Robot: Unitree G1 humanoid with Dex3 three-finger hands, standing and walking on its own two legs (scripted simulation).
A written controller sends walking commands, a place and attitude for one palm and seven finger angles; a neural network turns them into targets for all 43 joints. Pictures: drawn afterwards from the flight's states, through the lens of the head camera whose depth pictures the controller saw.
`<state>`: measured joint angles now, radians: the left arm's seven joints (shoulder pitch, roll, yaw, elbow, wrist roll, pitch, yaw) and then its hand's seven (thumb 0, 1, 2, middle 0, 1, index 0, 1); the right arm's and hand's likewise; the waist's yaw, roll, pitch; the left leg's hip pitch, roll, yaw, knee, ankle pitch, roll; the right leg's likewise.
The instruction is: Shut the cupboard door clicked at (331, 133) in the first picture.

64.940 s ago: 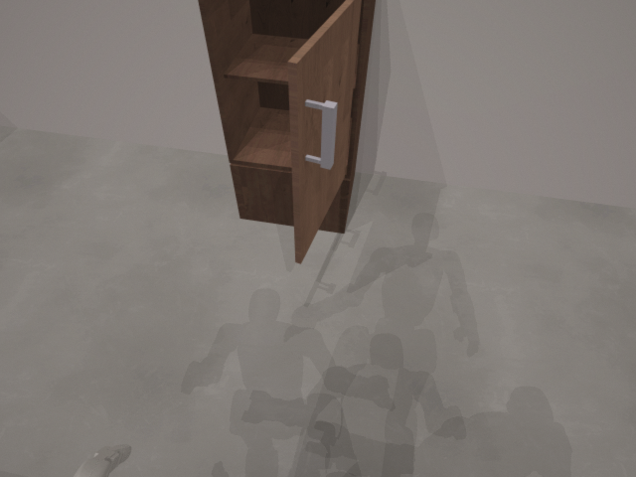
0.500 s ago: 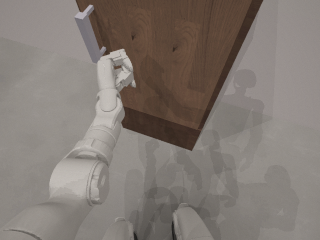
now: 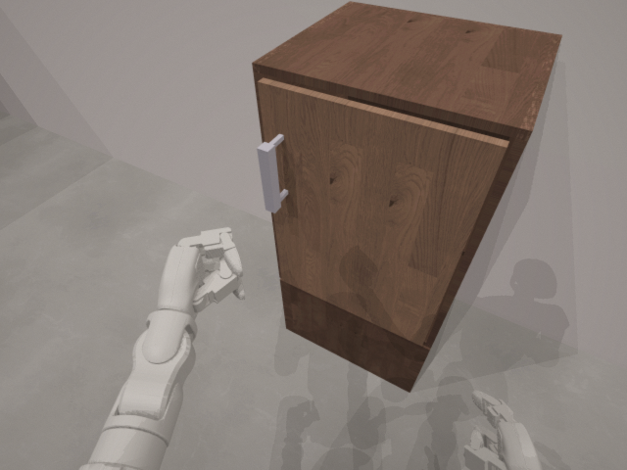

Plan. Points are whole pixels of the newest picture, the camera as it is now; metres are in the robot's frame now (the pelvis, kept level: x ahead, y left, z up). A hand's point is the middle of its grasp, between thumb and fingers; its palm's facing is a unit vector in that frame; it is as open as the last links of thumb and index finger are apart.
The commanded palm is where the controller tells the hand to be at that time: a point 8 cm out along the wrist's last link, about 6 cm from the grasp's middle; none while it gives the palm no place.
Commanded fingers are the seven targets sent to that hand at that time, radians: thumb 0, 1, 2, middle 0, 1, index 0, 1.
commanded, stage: draw the hand back to the body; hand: left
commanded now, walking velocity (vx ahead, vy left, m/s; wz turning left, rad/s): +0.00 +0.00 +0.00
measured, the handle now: (275, 173) +0.65 +0.10 +0.01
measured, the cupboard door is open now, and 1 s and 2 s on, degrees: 0 0 0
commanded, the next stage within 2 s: step back with the hand held close in 0.98 s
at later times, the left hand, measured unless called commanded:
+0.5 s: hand (55, 323) +0.23 +0.26 +0.16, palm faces +0.40 -0.84 -0.36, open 5.3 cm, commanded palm +0.17 +0.30 +0.18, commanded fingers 0.00 0.90 0.90 -0.31 -0.42 -0.31 -0.42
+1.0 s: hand (9, 338) +0.20 +0.27 +0.18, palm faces +0.48 -0.78 -0.39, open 7.4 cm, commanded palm +0.15 +0.31 +0.20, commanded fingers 0.00 0.90 0.90 -0.20 -0.30 -0.20 -0.30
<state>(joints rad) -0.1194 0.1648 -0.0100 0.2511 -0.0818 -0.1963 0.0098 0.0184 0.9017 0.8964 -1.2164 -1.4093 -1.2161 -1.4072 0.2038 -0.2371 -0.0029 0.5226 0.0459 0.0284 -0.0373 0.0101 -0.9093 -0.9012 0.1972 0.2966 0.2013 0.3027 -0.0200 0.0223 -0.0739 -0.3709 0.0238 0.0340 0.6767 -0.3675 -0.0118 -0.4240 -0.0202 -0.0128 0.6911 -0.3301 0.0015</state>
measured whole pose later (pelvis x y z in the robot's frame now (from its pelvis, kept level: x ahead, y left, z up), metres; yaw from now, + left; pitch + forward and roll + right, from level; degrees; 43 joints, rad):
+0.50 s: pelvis +0.02 +0.01 +0.02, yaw +1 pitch -4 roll +0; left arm 0.37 0.31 0.24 -0.30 -0.06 -0.02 0.10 0.02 0.90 0.90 -0.58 -0.71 -0.58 -0.71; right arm 0.20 -0.20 0.06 0.60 0.01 -0.02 -0.08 0.01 -0.90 -0.90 0.20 0.30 0.21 0.30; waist 0.06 0.07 0.00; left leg -0.08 0.01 0.01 0.42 -0.28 0.00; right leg -0.10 -0.03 -0.04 0.40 -0.23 0.02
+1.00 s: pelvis +0.01 +0.00 +0.02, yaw +1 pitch -5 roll +0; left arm 0.46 0.34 0.33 -0.38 -0.05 -0.07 0.12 0.02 0.89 0.90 -0.22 -0.31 -0.21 -0.31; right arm 0.21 -0.21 0.03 0.64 0.00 -0.12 -0.09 0.01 -0.90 -0.90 0.20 0.30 0.21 0.30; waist 0.06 0.06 0.00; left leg -0.06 0.02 0.01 0.41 -0.27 -0.01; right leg -0.09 -0.02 -0.04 0.40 -0.23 0.01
